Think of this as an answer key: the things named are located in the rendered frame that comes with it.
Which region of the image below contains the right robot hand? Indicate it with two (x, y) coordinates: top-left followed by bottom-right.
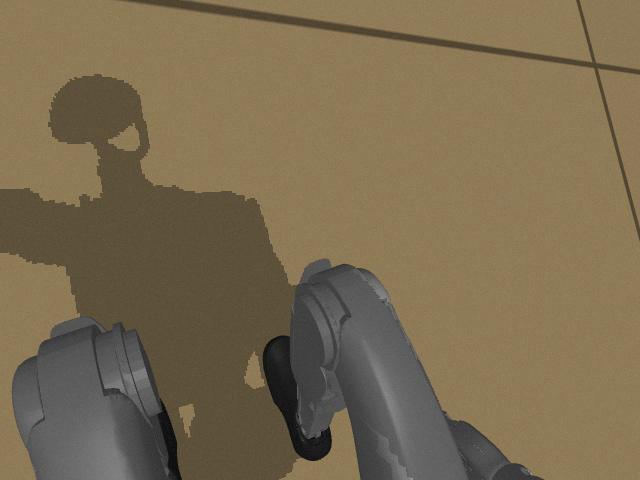
(443, 411), (511, 480)

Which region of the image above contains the right robot foot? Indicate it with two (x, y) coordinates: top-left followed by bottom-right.
(263, 335), (332, 461)

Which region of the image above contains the right robot arm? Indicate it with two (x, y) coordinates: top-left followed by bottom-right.
(492, 463), (544, 480)

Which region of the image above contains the left robot foot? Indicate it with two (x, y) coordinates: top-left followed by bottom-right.
(157, 399), (182, 480)

